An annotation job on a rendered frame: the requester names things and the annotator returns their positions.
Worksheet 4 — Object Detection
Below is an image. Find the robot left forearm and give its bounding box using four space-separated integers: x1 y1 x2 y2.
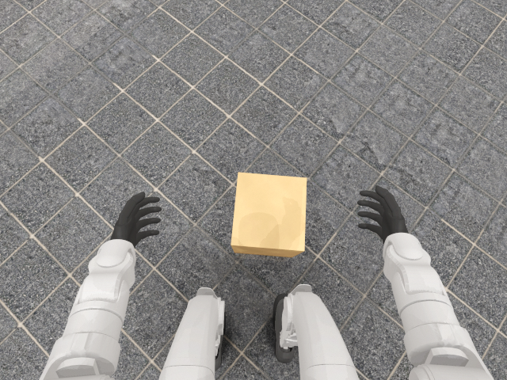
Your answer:
39 239 136 380

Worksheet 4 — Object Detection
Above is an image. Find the robot foot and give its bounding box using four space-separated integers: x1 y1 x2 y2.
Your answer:
215 308 226 371
273 294 294 363

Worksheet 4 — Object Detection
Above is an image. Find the robot right upper arm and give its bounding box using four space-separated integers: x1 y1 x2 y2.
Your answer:
409 364 492 380

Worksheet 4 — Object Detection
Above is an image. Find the robot right hand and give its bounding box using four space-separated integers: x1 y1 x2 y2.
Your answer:
357 185 408 244

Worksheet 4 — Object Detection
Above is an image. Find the robot left hand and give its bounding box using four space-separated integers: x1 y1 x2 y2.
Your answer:
110 192 162 248

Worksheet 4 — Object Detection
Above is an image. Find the robot right foot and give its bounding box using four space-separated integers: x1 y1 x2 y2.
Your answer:
273 294 294 363

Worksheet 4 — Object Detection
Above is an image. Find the carton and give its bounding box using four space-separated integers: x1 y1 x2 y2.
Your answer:
231 173 307 257

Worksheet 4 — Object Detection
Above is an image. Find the robot right forearm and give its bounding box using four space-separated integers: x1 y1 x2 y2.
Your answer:
383 233 494 380

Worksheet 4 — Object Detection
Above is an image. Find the robot left foot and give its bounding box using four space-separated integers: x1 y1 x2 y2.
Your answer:
215 308 226 371

